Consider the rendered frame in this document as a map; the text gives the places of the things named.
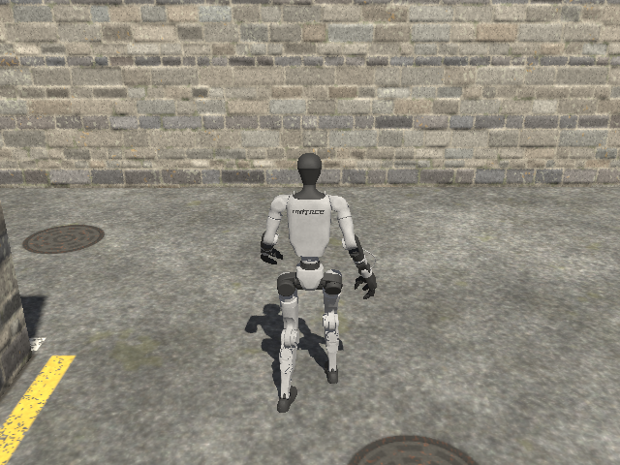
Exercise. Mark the robot right forearm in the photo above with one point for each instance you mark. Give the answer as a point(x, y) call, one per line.
point(360, 260)

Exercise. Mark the left robot foot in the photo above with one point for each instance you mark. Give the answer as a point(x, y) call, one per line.
point(284, 404)

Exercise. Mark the robot foot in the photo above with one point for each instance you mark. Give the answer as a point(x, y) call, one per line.
point(332, 377)
point(284, 404)

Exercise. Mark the right robot foot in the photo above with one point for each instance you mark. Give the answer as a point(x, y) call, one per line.
point(332, 377)

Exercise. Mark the robot right upper arm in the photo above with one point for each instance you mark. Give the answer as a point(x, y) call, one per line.
point(345, 221)

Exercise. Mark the robot left forearm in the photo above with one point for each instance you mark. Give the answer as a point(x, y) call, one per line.
point(266, 249)

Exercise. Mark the robot left upper arm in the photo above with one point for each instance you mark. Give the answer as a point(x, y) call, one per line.
point(278, 205)

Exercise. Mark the right robot hand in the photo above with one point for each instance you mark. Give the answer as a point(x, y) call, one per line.
point(371, 285)

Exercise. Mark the left robot hand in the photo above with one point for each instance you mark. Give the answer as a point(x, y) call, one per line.
point(275, 253)

